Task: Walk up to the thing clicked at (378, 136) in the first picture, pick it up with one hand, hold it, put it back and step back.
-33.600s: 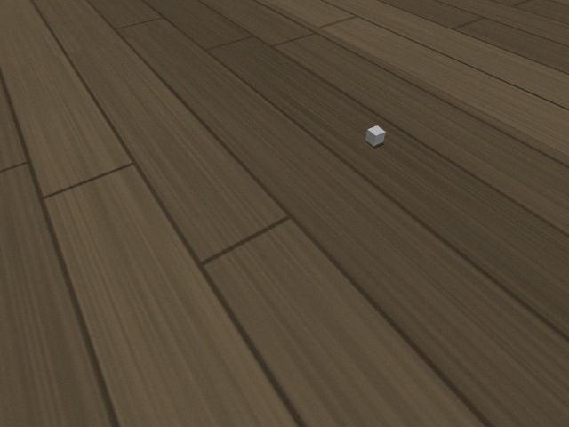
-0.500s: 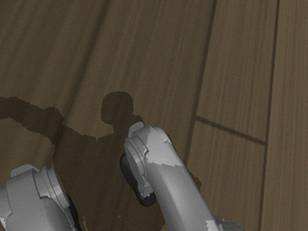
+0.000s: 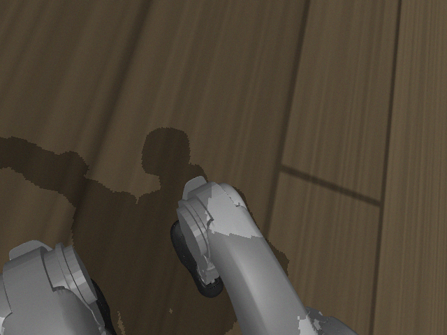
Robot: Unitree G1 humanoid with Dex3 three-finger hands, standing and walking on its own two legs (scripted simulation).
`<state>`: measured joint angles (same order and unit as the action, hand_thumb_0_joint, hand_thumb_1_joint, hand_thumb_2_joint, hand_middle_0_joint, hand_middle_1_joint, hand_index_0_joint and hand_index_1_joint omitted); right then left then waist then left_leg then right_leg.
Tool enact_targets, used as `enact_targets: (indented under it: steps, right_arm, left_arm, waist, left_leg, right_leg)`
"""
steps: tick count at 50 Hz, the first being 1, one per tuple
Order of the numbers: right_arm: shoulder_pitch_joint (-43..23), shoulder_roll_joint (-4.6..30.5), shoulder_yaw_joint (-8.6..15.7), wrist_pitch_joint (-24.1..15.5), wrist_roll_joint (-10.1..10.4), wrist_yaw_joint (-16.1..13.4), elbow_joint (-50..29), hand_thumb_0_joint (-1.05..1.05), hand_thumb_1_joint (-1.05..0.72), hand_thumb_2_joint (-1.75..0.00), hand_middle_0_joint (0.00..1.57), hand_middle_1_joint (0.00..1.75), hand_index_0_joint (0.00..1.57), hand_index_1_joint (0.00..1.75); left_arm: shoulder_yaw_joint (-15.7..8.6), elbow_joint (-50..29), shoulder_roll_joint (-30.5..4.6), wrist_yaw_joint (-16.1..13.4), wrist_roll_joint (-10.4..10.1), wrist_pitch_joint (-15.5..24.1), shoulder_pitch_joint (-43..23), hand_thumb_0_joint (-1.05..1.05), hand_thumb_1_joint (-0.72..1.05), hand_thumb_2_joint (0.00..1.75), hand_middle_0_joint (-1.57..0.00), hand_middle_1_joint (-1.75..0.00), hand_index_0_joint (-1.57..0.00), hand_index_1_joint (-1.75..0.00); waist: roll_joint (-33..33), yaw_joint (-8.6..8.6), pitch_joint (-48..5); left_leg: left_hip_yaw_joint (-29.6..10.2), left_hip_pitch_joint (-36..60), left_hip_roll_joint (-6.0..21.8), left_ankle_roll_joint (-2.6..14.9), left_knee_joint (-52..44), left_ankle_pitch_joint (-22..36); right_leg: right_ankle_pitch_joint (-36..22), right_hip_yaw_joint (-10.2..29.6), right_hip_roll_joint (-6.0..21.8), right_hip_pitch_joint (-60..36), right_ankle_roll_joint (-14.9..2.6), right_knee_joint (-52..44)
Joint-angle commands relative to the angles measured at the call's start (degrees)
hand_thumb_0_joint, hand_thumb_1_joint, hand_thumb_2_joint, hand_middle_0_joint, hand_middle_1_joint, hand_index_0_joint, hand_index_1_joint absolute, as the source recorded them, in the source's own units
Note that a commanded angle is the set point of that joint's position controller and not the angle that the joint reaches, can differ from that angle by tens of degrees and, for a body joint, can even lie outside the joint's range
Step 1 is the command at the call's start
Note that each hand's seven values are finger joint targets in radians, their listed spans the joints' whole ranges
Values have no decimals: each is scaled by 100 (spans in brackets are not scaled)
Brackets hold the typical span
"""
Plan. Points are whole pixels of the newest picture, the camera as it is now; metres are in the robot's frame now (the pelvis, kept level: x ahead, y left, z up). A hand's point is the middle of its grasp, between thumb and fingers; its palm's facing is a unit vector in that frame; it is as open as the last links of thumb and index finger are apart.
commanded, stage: approach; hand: left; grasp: from above
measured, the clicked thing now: out of the picture +0.52 +0.33 -0.30
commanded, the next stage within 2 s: close in in 0.86 s
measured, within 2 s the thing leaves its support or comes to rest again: neither
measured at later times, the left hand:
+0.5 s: hand out of the picture +0.52 +0.29 -0.19, palm faces -0.18 -0.37 -0.91, open 14.2 cm
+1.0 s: hand out of the picture +0.49 +0.32 -0.20, palm faces -0.18 -0.38 -0.91, open 14.0 cm
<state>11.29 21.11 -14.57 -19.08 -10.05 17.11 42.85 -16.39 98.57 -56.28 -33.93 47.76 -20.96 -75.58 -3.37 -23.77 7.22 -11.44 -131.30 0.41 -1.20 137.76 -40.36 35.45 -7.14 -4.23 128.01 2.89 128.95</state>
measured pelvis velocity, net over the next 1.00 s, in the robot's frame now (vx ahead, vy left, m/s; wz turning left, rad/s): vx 0.00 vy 0.00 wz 0.00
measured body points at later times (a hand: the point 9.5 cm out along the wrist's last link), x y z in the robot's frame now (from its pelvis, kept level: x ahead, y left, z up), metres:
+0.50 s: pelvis +0.00 +0.00 +0.00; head +0.29 +0.08 +0.33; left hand +0.53 +0.31 -0.14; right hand -0.03 -0.26 -0.05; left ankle +0.07 +0.13 -0.31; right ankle +0.12 -0.12 -0.31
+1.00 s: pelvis +0.00 +0.00 +0.00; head +0.29 +0.08 +0.33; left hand +0.50 +0.34 -0.15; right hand -0.01 -0.25 -0.06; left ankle +0.07 +0.13 -0.31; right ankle +0.12 -0.12 -0.31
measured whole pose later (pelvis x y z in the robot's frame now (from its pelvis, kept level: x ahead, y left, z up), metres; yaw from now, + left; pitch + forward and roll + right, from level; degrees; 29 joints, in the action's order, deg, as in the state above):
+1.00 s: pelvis +0.00 +0.00 +0.00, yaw +0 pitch +33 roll -11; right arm 10.5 20.6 -15.9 -18.5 -10.7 16.4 44.0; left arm -12.9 101.2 -54.9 -35.9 45.5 -21.4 -78.4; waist -3.8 -25.5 7.8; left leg -11.7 -131.1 0.4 -1.6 137.0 -40.1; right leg 35.1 -7.5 -4.1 127.9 2.4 128.3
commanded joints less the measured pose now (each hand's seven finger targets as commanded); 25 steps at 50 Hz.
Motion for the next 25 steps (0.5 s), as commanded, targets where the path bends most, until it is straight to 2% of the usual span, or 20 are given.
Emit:
enact_targets:
  steps: [1,3,4,7,9,10,12,14,16,18,19,22,23,24,25]
  right_arm:
    - [1525,1732,489,14,50,6,268,0,-91,-90,20,30,20,30]
    - [1534,1689,466,22,27,21,259,0,-90,-90,20,30,20,30]
    - [1507,1712,501,18,48,-2,260,0,-91,-90,20,30,20,30]
    - [1701,1733,511,48,22,0,448,0,-90,-90,20,30,20,30]
    - [1604,1760,535,10,36,-16,434,0,-90,-90,20,30,20,30]
    - [1622,1751,536,9,13,-12,447,0,-90,-90,20,30,20,30]
    - [1658,1803,526,-4,-17,-26,534,0,-90,-90,20,30,20,30]
    - [1701,1855,472,4,-44,-41,592,0,-90,-90,20,30,20,30]
    - [1657,1890,443,12,-80,-58,601,0,-90,-90,20,30,20,30]
    - [1612,1927,403,26,-87,-50,572,0,-90,-90,20,30,20,30]
    - [1580,1955,355,48,-61,-60,572,0,-90,-90,20,30,20,30]
    - [1544,1945,281,109,-85,-43,341,0,-91,-90,20,30,20,30]
    - [1471,1927,259,116,-82,-40,296,0,-91,-90,20,30,20,30]
    - [1587,1956,240,143,-78,-20,297,0,-91,-90,20,30,20,30]
    - [1506,1928,224,173,-82,-5,151,0,-91,-90,20,30,20,30]
  left_arm:
    - [178,-874,-1361,-210,101,4,-1535,0,-59,99,-9,-103,-8,-104]
    - [286,-737,-1164,-159,91,-7,-1482,0,-60,102,-11,-100,-8,-102]
    - [287,-674,-1170,-155,90,-6,-1488,0,-60,102,-10,-100,-8,-103]
    - [344,-639,-998,-147,62,31,-1662,0,-59,102,-10,-101,-8,-103]
    - [514,-659,-732,-174,50,48,-1874,0,-58,101,-11,-101,-9,-103]
    - [626,-648,-481,-174,23,60,-1972,0,-59,102,-11,-101,-8,-103]
    - [766,-610,-260,-221,-13,77,-2184,0,-59,101,-11,-101,-8,-103]
    - [781,-556,-325,-325,-3,96,-2382,0,-60,103,-10,-102,-8,-104]
    - [820,-463,-391,-379,65,71,-2448,0,-60,103,-10,-103,-8,-105]
    - [755,-442,-556,-425,81,12,-2540,0,-61,102,-9,-103,-7,-105]
    - [688,-366,-795,-476,174,-12,-2568,0,-61,103,-9,-102,-7,-104]
    - [674,-340,-922,-490,263,-122,-2528,0,-61,104,-11,-103,-8,-105]
    - [623,-353,-1079,-496,270,-161,-2514,0,-60,101,-10,-104,-8,-105]
    - [486,-462,-1318,-515,315,-187,-2530,0,-59,101,-10,-103,-8,-105]
    - [528,-413,-1229,-470,271,-236,-2384,0,-59,99,-10,-103,-9,-105]
  waist:
    - [2786,-76,-4067]
    - [2835,-153,-4017]
    - [2757,-108,-3963]
    - [2741,-270,-3845]
    - [2788,-379,-3748]
    - [2883,-505,-3674]
    - [2889,-647,-3576]
    - [2978,-699,-3716]
    - [3015,-759,-3666]
    - [3011,-736,-3662]
    - [3002,-679,-3765]
    - [3152,-647,-3891]
    - [3080,-585,-3924]
    - [3017,-566,-4047]
    - [2909,-555,-4034]
  left_leg:
    - [494,2765,185,160,-1399,1372]
    - [492,2740,176,145,-1405,1388]
    - [459,2772,188,147,-1431,1298]
    - [432,2660,184,147,-1417,1264]
    - [317,2850,187,118,-1496,1055]
    - [299,2977,183,94,-1508,1072]
    - [248,3087,179,70,-1525,1077]
    - [295,3085,172,68,-1471,1201]
    - [362,2957,136,88,-1473,1093]
    - [352,2940,146,81,-1505,1113]
    - [333,2965,175,92,-1462,1151]
    - [466,2949,177,106,-1439,1356]
    - [485,2812,173,129,-1456,1315]
    - [492,2788,181,150,-1396,1509]
    - [526,2645,184,173,-1355,1543]
  right_leg:
    - [-1276,-470,-81,-2518,-400,-1122]
    - [-1279,-476,-91,-2515,-416,-1084]
    - [-1208,-494,-96,-2445,-418,-1118]
    - [-1202,-522,-82,-2396,-416,-1092]
    - [-1050,-587,-65,-2114,-439,-1075]
    - [-1084,-601,-58,-2034,-447,-1059]
    - [-1125,-641,-40,-1928,-451,-1047]
    - [-1283,-619,-49,-2144,-440,-1060]
    - [-1224,-586,-49,-2226,-428,-1142]
    - [-1226,-590,-31,-2215,-431,-1111]
    - [-1261,-603,-40,-2225,-421,-1107]
    - [-1454,-515,-70,-2566,-414,-1137]
    - [-1420,-492,-77,-2652,-395,-1172]
    - [-1590,-483,-74,-2799,-365,-1172]
    - [-1667,-437,-95,-2939,-343,-1172]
